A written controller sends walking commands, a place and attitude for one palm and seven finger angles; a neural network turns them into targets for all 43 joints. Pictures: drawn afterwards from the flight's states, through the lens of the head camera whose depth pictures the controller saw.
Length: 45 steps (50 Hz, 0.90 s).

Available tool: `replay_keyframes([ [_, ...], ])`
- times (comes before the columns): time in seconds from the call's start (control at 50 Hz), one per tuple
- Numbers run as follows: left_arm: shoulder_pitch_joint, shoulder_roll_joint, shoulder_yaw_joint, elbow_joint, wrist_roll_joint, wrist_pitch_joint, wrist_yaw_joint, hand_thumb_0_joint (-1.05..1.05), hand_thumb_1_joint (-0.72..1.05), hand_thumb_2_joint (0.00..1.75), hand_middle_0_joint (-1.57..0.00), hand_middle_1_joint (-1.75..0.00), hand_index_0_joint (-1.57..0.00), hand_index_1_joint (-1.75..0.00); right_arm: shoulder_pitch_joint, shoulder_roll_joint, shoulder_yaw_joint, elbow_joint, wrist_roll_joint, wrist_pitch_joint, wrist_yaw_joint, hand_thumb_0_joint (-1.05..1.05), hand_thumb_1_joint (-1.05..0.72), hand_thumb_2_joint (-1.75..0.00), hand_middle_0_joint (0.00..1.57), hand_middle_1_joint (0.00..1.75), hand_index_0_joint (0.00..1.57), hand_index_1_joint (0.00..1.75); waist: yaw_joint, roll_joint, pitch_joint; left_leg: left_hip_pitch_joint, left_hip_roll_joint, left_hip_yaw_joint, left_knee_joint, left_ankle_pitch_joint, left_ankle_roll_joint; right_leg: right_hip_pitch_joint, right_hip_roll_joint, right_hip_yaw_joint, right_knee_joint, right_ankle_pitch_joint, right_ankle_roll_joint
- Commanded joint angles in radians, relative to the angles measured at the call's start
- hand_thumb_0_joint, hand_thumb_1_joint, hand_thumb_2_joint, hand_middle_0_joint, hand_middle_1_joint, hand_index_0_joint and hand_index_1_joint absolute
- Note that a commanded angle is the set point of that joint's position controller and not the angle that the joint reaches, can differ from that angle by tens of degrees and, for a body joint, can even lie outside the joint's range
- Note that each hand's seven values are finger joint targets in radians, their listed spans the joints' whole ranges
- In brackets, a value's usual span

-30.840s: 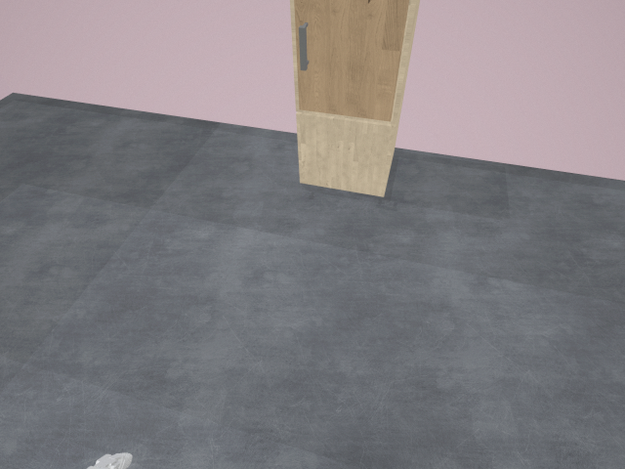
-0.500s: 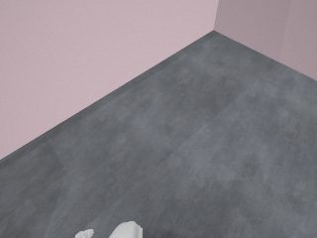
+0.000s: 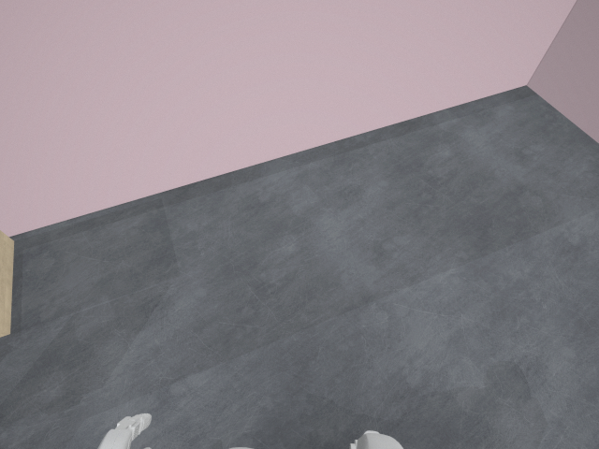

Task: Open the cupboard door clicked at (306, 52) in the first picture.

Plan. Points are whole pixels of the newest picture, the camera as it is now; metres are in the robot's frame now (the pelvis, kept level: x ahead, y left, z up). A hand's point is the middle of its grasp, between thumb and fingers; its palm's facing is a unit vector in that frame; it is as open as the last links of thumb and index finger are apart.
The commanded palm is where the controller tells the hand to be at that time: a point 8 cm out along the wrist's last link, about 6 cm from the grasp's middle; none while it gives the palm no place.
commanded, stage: turn to face it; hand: left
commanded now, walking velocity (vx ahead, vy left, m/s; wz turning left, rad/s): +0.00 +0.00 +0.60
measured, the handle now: out of the picture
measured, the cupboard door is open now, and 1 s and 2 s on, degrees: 45 45 45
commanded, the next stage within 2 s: take the last steps up to it in 1.82 s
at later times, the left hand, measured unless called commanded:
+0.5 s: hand out of the picture -0.01 +0.20 -0.19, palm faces +0.36 -0.90 -0.26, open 7.4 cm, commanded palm none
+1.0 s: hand out of the picture +0.05 +0.16 -0.14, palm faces +0.55 -0.78 -0.28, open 7.4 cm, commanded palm none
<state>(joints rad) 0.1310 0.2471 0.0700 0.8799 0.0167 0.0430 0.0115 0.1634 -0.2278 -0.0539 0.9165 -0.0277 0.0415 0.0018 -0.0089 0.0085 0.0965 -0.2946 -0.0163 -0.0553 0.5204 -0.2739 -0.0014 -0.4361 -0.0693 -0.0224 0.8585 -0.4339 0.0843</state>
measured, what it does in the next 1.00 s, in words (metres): steps on the spot, turning left: right foot, then left foot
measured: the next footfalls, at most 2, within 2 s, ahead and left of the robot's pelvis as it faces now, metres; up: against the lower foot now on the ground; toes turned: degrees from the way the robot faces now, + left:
right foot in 0.06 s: +0.03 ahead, -0.13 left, +0.00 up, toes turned -1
left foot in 0.48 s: +0.03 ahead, +0.10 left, +0.00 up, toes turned +25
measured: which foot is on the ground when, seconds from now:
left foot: down 0.00-0.06, up 0.08-0.46, down 0.48-0.86, up 0.88-1.00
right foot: up 0.00-0.04, down 0.06-0.46, up 0.48-0.84, down 0.86-1.00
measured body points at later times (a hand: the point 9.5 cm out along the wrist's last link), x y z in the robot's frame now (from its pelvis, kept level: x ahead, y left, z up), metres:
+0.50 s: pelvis +0.02 -0.02 -0.02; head +0.08 +0.02 +0.43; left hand -0.03 +0.24 -0.17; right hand +0.23 -0.22 -0.15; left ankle +0.00 +0.08 -0.74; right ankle +0.00 -0.14 -0.72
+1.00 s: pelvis +0.07 -0.06 +0.00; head +0.13 -0.05 +0.45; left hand +0.02 +0.20 -0.12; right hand +0.27 -0.24 -0.16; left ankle -0.04 +0.04 -0.65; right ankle +0.11 -0.15 -0.73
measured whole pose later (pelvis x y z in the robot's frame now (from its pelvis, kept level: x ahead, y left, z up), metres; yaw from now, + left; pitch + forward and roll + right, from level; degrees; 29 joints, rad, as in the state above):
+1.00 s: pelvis +0.07 -0.06 +0.00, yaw +37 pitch +1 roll +2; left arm 0.15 0.17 0.03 0.86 0.02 0.00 0.03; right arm 0.16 -0.26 -0.09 0.95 -0.02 0.08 0.01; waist -0.04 0.05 0.11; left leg -0.51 -0.03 -0.03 1.15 -0.45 -0.05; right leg -0.24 -0.07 -0.13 0.56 -0.33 -0.02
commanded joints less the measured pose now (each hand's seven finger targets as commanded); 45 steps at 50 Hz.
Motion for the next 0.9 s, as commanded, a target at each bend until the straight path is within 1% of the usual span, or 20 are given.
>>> replay_keyframes([
  [0.0, 0.098, 0.076, 0.015, -0.065, -0.009, -0.036, 0.004, 0.00, 0.90, 0.90, -0.20, -0.30, -0.20, -0.30, -0.041, -0.208, -0.067, -0.081, 0.006, -0.009, -0.010, 0.00, -0.90, -0.90, 0.20, 0.30, 0.20, 0.30, 0.033, 0.144, -0.174, 0.020, 0.174, -0.218, -0.028, 0.412, 0.114, 0.238, 0.063, -0.049, -0.314, 0.151, -0.014],
  [0.02, 0.152, 0.115, 0.025, -0.054, -0.004, -0.048, 0.010, 0.00, 0.90, 0.90, -0.20, -0.30, -0.20, -0.30, -0.047, -0.177, -0.064, -0.089, 0.015, -0.010, -0.007, 0.00, -0.90, -0.90, 0.20, 0.30, 0.20, 0.30, 0.061, 0.061, -0.189, -0.088, 0.119, -0.185, 0.054, 0.254, 0.065, 0.389, -0.007, 0.011, -0.462, 0.256, -0.028],
  [0.04, 0.194, 0.218, 0.046, -0.049, 0.014, -0.059, 0.022, 0.00, 0.90, 0.90, -0.20, -0.30, -0.20, -0.30, -0.029, -0.104, -0.054, -0.108, 0.024, -0.012, 0.001, 0.00, -0.90, -0.90, 0.20, 0.30, 0.20, 0.30, 0.075, -0.254, -0.217, -0.287, -0.031, -0.023, 0.281, -0.118, -0.019, 0.540, -0.283, 0.290, -0.552, 0.405, -0.117],
  [0.06, 0.181, 0.243, 0.037, -0.053, 0.012, -0.054, 0.022, 0.00, 0.90, 0.90, -0.20, -0.30, -0.20, -0.30, -0.037, -0.115, -0.057, -0.121, 0.015, -0.009, 0.003, 0.00, -0.90, -0.90, 0.20, 0.30, 0.20, 0.30, 0.072, -0.298, -0.187, -0.305, -0.047, 0.009, 0.534, -0.389, -0.035, 0.425, -0.448, 0.352, -0.547, 0.545, -0.227],
  [0.1, 0.099, 0.154, 0.021, -0.064, 0.002, -0.057, 0.030, 0.00, 0.90, 0.90, -0.20, -0.30, -0.20, -0.30, -0.046, -0.120, -0.059, -0.082, 0.009, 0.007, 0.005, 0.00, -0.90, -0.90, 0.20, 0.30, 0.20, 0.30, 0.027, -0.275, -0.117, -0.332, 0.021, -0.024, 0.757, -0.272, -0.044, 0.348, -0.345, 0.235, -0.504, 0.643, -0.233],
  [0.16, 0.068, 0.104, 0.008, -0.081, 0.002, -0.060, 0.030, 0.00, 0.90, 0.90, -0.20, -0.30, -0.20, -0.30, -0.045, -0.085, -0.041, -0.056, 0.012, 0.016, 0.022, 0.00, -0.90, -0.90, 0.20, 0.30, 0.20, 0.30, 0.002, -0.208, -0.123, -0.308, 0.039, 0.037, 0.685, -0.158, -0.067, 0.388, -0.244, 0.007, -0.462, 0.788, -0.175],
  [0.34, 0.169, 0.154, 0.036, -0.033, 0.014, -0.056, 0.027, 0.00, 0.90, 0.90, -0.20, -0.30, -0.20, -0.30, -0.135, -0.053, -0.019, -0.078, 0.017, 0.005, 0.031, 0.00, -0.90, -0.90, 0.20, 0.30, 0.20, 0.30, 0.056, -0.221, -0.131, -0.164, 0.026, 0.156, 0.236, -0.177, -0.039, 0.464, -0.300, -0.092, -0.385, 0.870, -0.187],
  [0.4, 0.142, 0.176, 0.045, -0.036, 0.005, -0.054, 0.017, 0.00, 0.90, 0.90, -0.20, -0.30, -0.20, -0.30, -0.045, -0.086, -0.030, -0.069, 0.011, -0.003, 0.026, 0.00, -0.90, -0.90, 0.20, 0.30, 0.20, 0.30, -0.004, -0.175, -0.164, 0.044, -0.008, 0.198, 0.033, -0.020, -0.011, 0.357, -0.289, -0.163, -0.243, 0.826, -0.136],
  [0.42, 0.122, 0.171, 0.043, -0.046, -0.002, -0.053, 0.012, 0.00, 0.90, 0.90, -0.20, -0.30, -0.20, -0.30, 0.039, -0.134, -0.044, -0.053, 0.005, -0.010, 0.025, 0.00, -0.90, -0.90, 0.20, 0.30, 0.20, 0.30, -0.059, -0.088, -0.214, 0.232, 0.046, 0.139, -0.056, 0.172, 0.021, 0.225, -0.268, -0.193, -0.081, 0.693, -0.092],
  [0.44, 0.096, 0.098, 0.027, -0.084, -0.009, -0.047, 0.003, 0.00, 0.90, 0.90, -0.20, -0.30, -0.20, -0.30, 0.117, -0.253, -0.074, -0.046, -0.004, -0.016, 0.021, 0.00, -0.90, -0.90, 0.20, 0.30, 0.20, 0.30, -0.100, 0.238, -0.252, 0.414, 0.331, -0.252, -0.091, 0.539, 0.160, -0.081, -0.108, -0.210, 0.181, 0.009, -0.015],
  [0.46, 0.032, 0.085, 0.012, -0.127, -0.003, -0.035, 0.009, 0.00, 0.90, 0.90, -0.20, -0.30, -0.20, -0.30, 0.173, -0.302, -0.081, -0.029, 0.005, -0.007, 0.013, 0.00, -0.90, -0.90, 0.20, 0.30, 0.20, 0.30, -0.114, 0.245, -0.243, 0.365, 0.459, -0.357, -0.117, 0.712, 0.264, -0.157, -0.061, -0.082, 0.306, -0.256, -0.018],
  [0.48, -0.007, 0.091, 0.015, -0.126, 0.000, -0.024, 0.020, 0.00, 0.90, 0.90, -0.20, -0.30, -0.20, -0.30, 0.159, -0.276, -0.073, -0.031, 0.006, -0.011, 0.000, 0.00, -0.90, -0.90, 0.20, 0.30, 0.20, 0.30, -0.107, 0.174, -0.228, 0.313, 0.427, -0.334, -0.121, 0.630, 0.261, -0.177, -0.069, -0.014, 0.336, -0.216, -0.015],
  [0.52, -0.005, 0.094, 0.022, -0.087, 0.000, -0.016, 0.014, 0.00, 0.90, 0.90, -0.20, -0.30, -0.20, -0.30, 0.037, -0.233, -0.060, -0.067, 0.001, -0.014, -0.015, 0.00, -0.90, -0.90, 0.20, 0.30, 0.20, 0.30, -0.054, 0.185, -0.143, 0.158, 0.338, -0.258, -0.163, 0.433, 0.215, -0.165, -0.072, 0.029, 0.358, -0.097, -0.007],
  [0.6, 0.053, 0.080, 0.020, -0.055, 0.002, -0.012, 0.001, 0.00, 0.90, 0.90, -0.20, -0.30, -0.20, -0.30, -0.006, -0.204, -0.047, -0.075, 0.004, -0.028, -0.013, 0.00, -0.90, -0.90, 0.20, 0.30, 0.20, 0.30, -0.004, 0.091, -0.154, 0.137, 0.250, -0.156, -0.159, 0.435, 0.170, -0.100, -0.041, 0.016, 0.259, 0.016, 0.003],
  [0.74, 0.014, 0.068, 0.011, -0.094, -0.003, -0.022, 0.002, 0.00, 0.90, 0.90, -0.20, -0.30, -0.20, -0.30, 0.000, -0.211, -0.062, -0.069, -0.001, -0.016, -0.007, 0.00, -0.90, -0.90, 0.20, 0.30, 0.20, 0.30, -0.011, 0.156, -0.155, 0.096, 0.210, -0.223, -0.115, 0.414, 0.160, 0.042, 0.036, -0.019, -0.060, 0.000, -0.002],
  [0.8, 0.100, 0.076, 0.016, -0.077, -0.009, -0.036, 0.007, 0.00, 0.90, 0.90, -0.20, -0.30, -0.20, -0.30, -0.041, -0.198, -0.068, -0.081, 0.007, -0.010, -0.008, 0.00, -0.90, -0.90, 0.20, 0.30, 0.20, 0.30, 0.036, 0.146, -0.179, -0.001, 0.168, -0.244, -0.032, 0.386, 0.120, 0.253, 0.062, -0.035, -0.326, 0.152, -0.014],
  [0.82, 0.142, 0.113, 0.024, -0.066, -0.004, -0.048, 0.012, 0.00, 0.90, 0.90, -0.20, -0.30, -0.20, -0.30, -0.040, -0.170, -0.064, -0.084, 0.015, -0.011, -0.005, 0.00, -0.90, -0.90, 0.20, 0.30, 0.20, 0.30, 0.057, 0.055, -0.194, -0.087, 0.110, -0.208, 0.045, 0.258, 0.068, 0.390, -0.003, 0.018, -0.473, 0.249, -0.029],
  [0.84, 0.175, 0.210, 0.044, -0.063, 0.014, -0.059, 0.022, 0.00, 0.90, 0.90, -0.20, -0.30, -0.20, -0.30, -0.020, -0.107, -0.057, -0.102, 0.024, -0.013, 0.003, 0.00, -0.90, -0.90, 0.20, 0.30, 0.20, 0.30, 0.068, -0.226, -0.219, -0.285, -0.025, -0.056, 0.257, -0.084, -0.013, 0.537, -0.267, 0.275, -0.554, 0.371, -0.113],
  [0.86, 0.159, 0.237, 0.039, -0.068, 0.014, -0.053, 0.023, 0.00, 0.90, 0.90, -0.20, -0.30, -0.20, -0.30, -0.031, -0.111, -0.059, -0.114, 0.016, -0.012, 0.005, 0.00, -0.90, -0.90, 0.20, 0.30, 0.20, 0.30, 0.065, -0.277, -0.187, -0.302, -0.054, 0.010, 0.512, -0.377, -0.036, 0.422, -0.449, 0.352, -0.555, 0.512, -0.230],
  [0.88, 0.129, 0.180, 0.029, -0.070, 0.006, -0.058, 0.030, 0.00, 0.90, 0.90, -0.20, -0.30, -0.20, -0.30, -0.041, -0.125, -0.061, -0.092, 0.006, 0.000, 0.003, 0.00, -0.90, -0.90, 0.20, 0.30, 0.20, 0.30, 0.047, -0.302, -0.148, -0.313, -0.008, -0.039, 0.664, -0.340, -0.033, 0.353, -0.403, 0.324, -0.538, 0.584, -0.242],
])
